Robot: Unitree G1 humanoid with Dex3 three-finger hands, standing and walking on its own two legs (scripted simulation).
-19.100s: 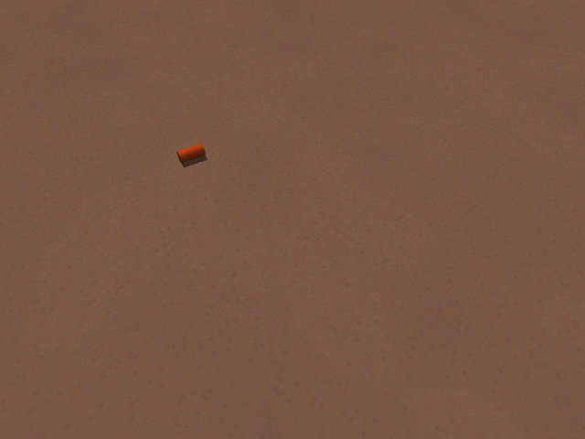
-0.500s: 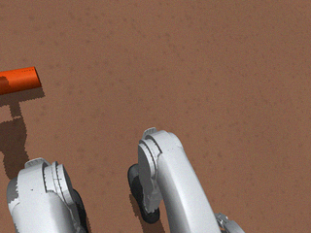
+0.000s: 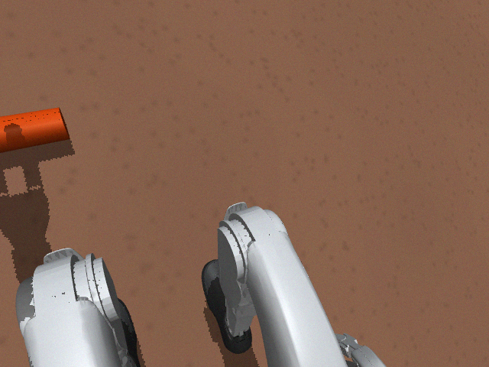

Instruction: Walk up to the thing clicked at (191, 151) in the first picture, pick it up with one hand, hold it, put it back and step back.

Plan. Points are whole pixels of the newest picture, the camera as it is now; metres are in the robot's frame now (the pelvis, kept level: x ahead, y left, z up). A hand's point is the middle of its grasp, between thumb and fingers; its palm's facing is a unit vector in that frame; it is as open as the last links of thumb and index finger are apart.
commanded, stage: approach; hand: left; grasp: from above
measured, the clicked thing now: (24, 130) +0.55 +0.25 -0.30
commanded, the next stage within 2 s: close in in 0.66 s
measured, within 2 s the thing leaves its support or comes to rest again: neither
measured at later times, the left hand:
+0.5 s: hand (4, 95) +0.55 +0.24 -0.15, palm faces -0.39 -0.04 -0.92, open 13.8 cm
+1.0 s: hand (0, 114) +0.53 +0.25 -0.17, palm faces -0.46 -0.05 -0.89, open 13.2 cm
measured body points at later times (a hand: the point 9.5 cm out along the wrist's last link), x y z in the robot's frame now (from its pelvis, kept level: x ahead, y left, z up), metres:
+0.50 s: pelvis +0.00 +0.00 +0.00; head +0.26 +0.08 +0.36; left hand +0.56 +0.24 -0.10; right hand +0.01 -0.26 -0.08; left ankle +0.07 +0.12 -0.30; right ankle +0.10 -0.11 -0.30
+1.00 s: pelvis +0.00 +0.00 +0.00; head +0.26 +0.08 +0.36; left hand +0.55 +0.25 -0.12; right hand +0.02 -0.26 -0.08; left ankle +0.07 +0.12 -0.30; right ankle +0.10 -0.11 -0.30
